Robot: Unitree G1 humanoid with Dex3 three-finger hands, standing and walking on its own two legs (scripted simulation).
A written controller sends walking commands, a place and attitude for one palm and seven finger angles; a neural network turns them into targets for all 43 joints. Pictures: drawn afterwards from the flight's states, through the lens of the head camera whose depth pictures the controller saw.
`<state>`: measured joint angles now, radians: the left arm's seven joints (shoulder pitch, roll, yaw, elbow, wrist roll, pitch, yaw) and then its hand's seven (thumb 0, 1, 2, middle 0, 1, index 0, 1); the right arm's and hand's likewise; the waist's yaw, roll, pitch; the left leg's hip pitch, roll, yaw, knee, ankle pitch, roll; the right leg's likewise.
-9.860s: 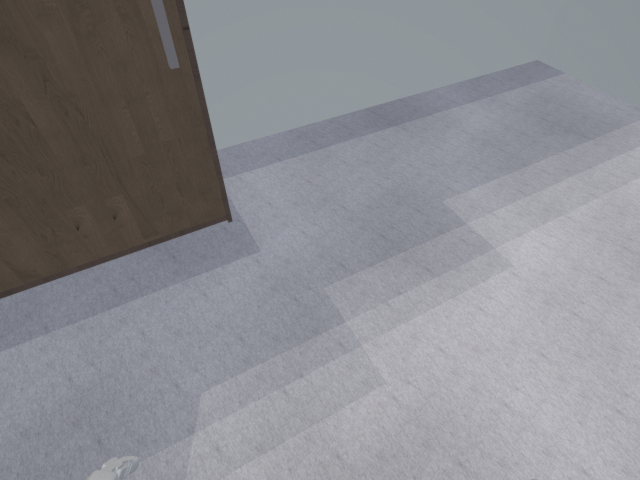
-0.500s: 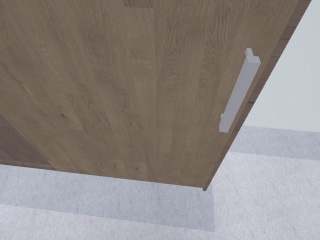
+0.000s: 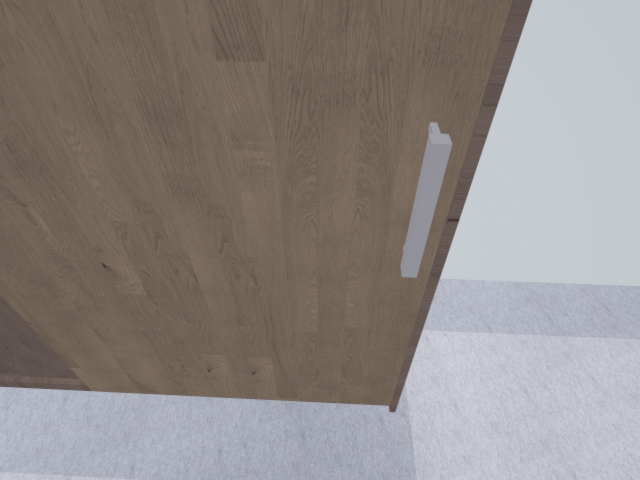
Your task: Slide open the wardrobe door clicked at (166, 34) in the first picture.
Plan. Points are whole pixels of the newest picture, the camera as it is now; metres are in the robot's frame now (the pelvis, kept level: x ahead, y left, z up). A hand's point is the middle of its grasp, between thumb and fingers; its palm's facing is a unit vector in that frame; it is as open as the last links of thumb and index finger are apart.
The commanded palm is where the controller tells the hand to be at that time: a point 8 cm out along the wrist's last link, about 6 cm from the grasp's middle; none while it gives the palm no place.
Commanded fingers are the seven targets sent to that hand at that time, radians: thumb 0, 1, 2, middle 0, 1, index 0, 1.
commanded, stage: look again from close up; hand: right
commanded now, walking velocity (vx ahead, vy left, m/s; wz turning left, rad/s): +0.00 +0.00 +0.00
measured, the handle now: (420, 206) +0.49 -0.13 +0.10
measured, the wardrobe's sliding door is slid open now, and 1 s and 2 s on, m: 0.00 0.00 0.00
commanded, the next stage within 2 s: raise the hand with hooked fingers in 1.74 s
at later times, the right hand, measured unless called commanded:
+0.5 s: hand out of the picture -0.06 -0.23 -0.17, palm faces +0.00 +0.97 -0.24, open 7.3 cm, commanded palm none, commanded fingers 0.00 -0.90 -0.90 0.20 0.30 0.20 0.30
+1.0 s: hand out of the picture -0.03 -0.21 -0.17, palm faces -0.02 +0.98 -0.22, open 7.3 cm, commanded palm none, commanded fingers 0.00 -0.90 -0.90 0.20 0.30 0.20 0.30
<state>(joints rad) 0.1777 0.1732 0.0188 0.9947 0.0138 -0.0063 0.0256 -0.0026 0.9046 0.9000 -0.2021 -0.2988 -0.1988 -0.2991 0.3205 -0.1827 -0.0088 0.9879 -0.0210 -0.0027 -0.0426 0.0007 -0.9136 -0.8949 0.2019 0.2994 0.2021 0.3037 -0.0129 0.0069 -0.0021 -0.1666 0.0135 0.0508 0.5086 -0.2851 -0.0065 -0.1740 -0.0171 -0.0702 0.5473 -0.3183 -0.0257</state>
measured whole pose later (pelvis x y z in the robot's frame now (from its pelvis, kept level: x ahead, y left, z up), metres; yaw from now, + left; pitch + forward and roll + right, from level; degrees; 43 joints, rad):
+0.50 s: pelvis -0.05 -0.03 +0.00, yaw +0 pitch -3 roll +0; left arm 0.32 0.21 0.02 1.09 0.01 0.01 0.00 0.00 0.90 0.90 -0.20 -0.30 -0.20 -0.30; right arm 0.36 -0.20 -0.01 1.05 -0.03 0.01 -0.03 0.00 -0.91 -0.90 0.20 0.30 0.20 0.30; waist 0.01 0.00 0.04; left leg -0.22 0.07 0.02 0.44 -0.17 -0.04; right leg -0.21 0.04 -0.10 0.44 -0.19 -0.08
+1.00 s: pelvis -0.05 -0.02 +0.01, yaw +1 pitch -2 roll +0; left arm 0.24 0.21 0.02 1.09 0.01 0.00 0.00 0.00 0.90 0.90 -0.20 -0.30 -0.20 -0.30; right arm 0.29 -0.20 0.00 1.05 -0.03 -0.01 -0.03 0.00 -0.91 -0.89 0.20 0.30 0.20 0.30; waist 0.01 0.01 0.04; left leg -0.23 0.05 0.02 0.43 -0.16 -0.04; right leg -0.23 0.03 -0.10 0.44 -0.19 -0.07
